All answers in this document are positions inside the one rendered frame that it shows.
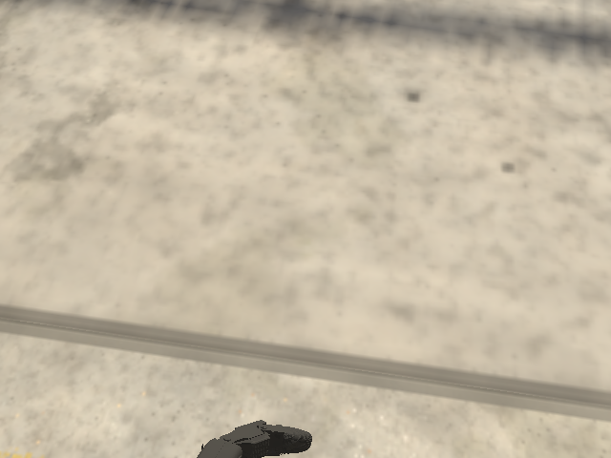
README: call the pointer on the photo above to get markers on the robot left hand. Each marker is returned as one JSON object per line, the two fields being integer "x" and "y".
{"x": 256, "y": 440}

